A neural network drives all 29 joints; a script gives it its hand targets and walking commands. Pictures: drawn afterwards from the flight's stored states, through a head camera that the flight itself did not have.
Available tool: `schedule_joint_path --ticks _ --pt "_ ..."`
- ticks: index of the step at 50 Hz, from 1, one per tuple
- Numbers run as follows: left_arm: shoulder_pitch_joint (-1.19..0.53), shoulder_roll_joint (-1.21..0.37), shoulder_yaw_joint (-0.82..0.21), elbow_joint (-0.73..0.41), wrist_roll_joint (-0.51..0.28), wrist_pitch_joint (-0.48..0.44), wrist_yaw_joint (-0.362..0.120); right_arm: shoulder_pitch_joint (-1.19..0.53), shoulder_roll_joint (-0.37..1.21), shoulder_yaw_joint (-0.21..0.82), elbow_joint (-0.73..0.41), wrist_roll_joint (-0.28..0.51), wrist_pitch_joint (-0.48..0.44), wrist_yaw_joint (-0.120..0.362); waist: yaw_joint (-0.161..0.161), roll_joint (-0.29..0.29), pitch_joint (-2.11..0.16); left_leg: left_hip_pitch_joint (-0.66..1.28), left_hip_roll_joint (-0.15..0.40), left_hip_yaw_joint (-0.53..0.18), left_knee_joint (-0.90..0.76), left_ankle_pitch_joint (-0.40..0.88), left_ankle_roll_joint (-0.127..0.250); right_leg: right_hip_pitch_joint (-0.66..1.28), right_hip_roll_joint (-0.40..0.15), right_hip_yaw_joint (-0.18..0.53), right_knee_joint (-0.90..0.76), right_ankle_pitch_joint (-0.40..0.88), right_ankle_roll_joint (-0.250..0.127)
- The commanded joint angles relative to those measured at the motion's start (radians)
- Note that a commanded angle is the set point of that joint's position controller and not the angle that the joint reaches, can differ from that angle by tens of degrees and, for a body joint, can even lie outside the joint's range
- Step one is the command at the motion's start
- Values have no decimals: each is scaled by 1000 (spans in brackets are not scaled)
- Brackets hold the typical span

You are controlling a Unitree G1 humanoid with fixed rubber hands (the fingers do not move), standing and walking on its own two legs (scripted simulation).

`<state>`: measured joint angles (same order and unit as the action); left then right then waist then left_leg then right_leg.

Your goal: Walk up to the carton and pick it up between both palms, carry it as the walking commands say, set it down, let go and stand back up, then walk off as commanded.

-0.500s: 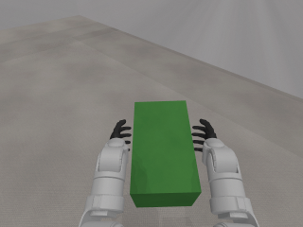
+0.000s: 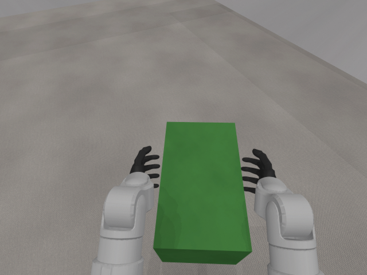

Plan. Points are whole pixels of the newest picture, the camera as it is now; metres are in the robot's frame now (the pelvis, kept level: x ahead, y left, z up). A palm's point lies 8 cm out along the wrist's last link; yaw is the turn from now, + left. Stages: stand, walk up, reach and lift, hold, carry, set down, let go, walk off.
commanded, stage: carry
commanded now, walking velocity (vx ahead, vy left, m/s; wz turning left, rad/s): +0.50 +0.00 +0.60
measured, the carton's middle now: (199, 190) +0.31 -0.01 +0.00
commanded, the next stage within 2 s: none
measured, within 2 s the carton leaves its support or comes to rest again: neither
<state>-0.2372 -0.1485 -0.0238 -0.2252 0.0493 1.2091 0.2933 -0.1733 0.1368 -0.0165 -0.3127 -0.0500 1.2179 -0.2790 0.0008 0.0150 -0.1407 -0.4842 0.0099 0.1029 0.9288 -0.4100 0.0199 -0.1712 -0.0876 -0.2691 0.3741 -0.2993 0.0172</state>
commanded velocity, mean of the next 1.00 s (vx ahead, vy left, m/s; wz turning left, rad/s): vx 0.50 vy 0.00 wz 0.60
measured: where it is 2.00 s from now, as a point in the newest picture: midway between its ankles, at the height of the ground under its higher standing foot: (110, 153)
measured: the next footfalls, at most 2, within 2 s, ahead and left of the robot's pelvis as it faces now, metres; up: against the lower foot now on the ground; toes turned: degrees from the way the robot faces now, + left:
left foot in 0.22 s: +0.30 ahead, +0.11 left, +0.00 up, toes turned +16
right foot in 0.66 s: +0.62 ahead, +0.01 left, +0.00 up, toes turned +12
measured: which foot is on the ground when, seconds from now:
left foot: up 0.00-0.20, down 0.22-0.70, up 0.72-1.00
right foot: down 0.00-0.24, up 0.26-0.64, down 0.66-1.00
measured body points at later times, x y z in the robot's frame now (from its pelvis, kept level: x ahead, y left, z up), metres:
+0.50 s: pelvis +0.32 +0.07 +0.00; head +0.35 +0.09 +0.45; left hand +0.58 +0.27 +0.07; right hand +0.64 +0.02 +0.08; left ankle +0.26 +0.10 -0.74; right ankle +0.42 -0.08 -0.69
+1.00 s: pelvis +0.64 +0.17 -0.01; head +0.66 +0.17 +0.44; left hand +0.78 +0.45 +0.09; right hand +0.95 +0.25 +0.08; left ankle +0.67 +0.31 -0.72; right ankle +0.59 +0.00 -0.74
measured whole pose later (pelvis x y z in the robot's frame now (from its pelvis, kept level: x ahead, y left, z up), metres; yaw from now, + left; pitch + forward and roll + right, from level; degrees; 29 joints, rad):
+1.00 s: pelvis +0.64 +0.17 -0.01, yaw +37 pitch +4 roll +2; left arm -0.18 -0.14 -0.01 -0.40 0.03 1.20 0.25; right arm -0.21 0.14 0.01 -0.38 -0.08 1.19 -0.27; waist 0.05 0.00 -0.04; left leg -0.55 0.01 0.20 0.62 -0.21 0.06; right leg -0.01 -0.18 -0.41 0.37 -0.38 0.08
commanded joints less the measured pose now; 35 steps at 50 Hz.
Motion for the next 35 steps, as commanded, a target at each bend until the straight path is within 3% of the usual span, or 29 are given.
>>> schedule_joint_path --ticks 1,5,7,9,10,11,12,13,14,15,17,21,24,27,31,32,33,34,35 --pt "-315 -1034 -380 -182 -294 -52 -204 -380 1018 495 -123 286 -45 195 31 -172 -102 -273 55 19 -84 114 -16 352 -290 177 -147 425 -119" --pt "-290 -1011 -394 -201 -312 -43 -224 -335 1005 485 -147 249 -52 178 35 -196 -86 -100 -5 152 -291 281 4 291 -231 -4 -92 587 -75" --pt "-274 -996 -399 -215 -314 -38 -229 -323 1000 487 -161 244 -46 175 32 -233 -106 9 -65 217 -353 311 24 300 -220 -58 7 859 -48" --pt "-266 -971 -399 -231 -304 -31 -233 -302 992 484 -149 247 -40 175 17 -247 -197 222 -148 248 -384 279 68 268 -206 -89 236 1049 -12" --pt "-272 -952 -396 -238 -297 -28 -234 -306 989 482 -146 252 -36 176 -8 -231 -256 390 -163 227 -430 284 97 184 -178 -97 404 995 16" --pt "-279 -924 -379 -231 -283 -21 -231 -309 974 474 -141 256 -29 179 -41 -192 -302 612 -78 75 -439 259 131 -29 -161 -56 586 749 50" --pt "-266 -933 -398 -224 -291 -14 -227 -300 949 459 -113 258 -25 178 -41 66 -299 810 172 -389 -528 355 243 -383 -21 -28 876 155 87" --pt "-259 -955 -394 -187 -274 -16 -231 -313 967 450 -75 253 -25 181 -26 147 -327 877 283 -626 -592 536 300 -568 28 164 1018 -194 77" --pt "-275 -986 -414 -193 -280 -25 -237 -337 1003 464 -98 259 -33 188 -28 65 -326 830 291 -579 -588 643 271 -593 -45 261 1014 -193 63" --pt "-292 -1018 -421 -202 -292 -36 -244 -344 1048 480 -105 266 -41 198 -27 -13 -287 731 270 -486 -567 750 244 -569 -82 281 969 -152 63" --pt "-312 -1072 -427 -227 -298 -68 -251 -386 1117 519 -133 303 -62 223 -16 -48 -301 624 208 -315 -561 846 185 -470 -111 281 779 -106 72" --pt "-242 -1088 -446 -230 -289 -91 -244 -339 1083 521 -149 306 -80 235 -17 37 -284 574 178 -291 -604 759 197 -445 -73 212 584 -45 91" --pt "-229 -1067 -472 -247 -284 -79 -232 -299 1037 505 -147 295 -71 237 -20 79 -223 538 143 -248 -612 721 174 -440 -50 166 463 57 84" --pt "-245 -1043 -487 -254 -289 -62 -226 -280 994 491 -142 282 -56 235 -25 111 -161 497 124 -219 -606 781 155 -386 -18 126 368 120 68" --pt "-277 -993 -480 -251 -292 -39 -221 -264 944 472 -133 270 -37 224 -32 143 -118 458 111 -199 -519 835 144 -240 34 85 226 93 44" --pt "-272 -983 -469 -239 -287 -33 -218 -269 929 469 -132 270 -31 220 -19 125 -146 395 86 -158 -425 843 126 -79 48 53 139 115 32" --pt "-249 -976 -453 -220 -278 -29 -214 -287 913 466 -133 274 -25 218 11 80 -216 241 64 -114 -272 807 96 204 18 59 74 183 7" --pt "-208 -965 -426 -203 -255 -28 -207 -326 901 470 -144 288 -17 221 51 -68 -283 53 34 -78 -11 553 65 424 -196 297 -13 97 -44" --pt "-168 -961 -378 -141 -220 -30 -204 -366 907 502 -154 296 -7 228 27 -409 -265 -236 -92 -41 187 -65 23 518 -455 707 -118 349 -175"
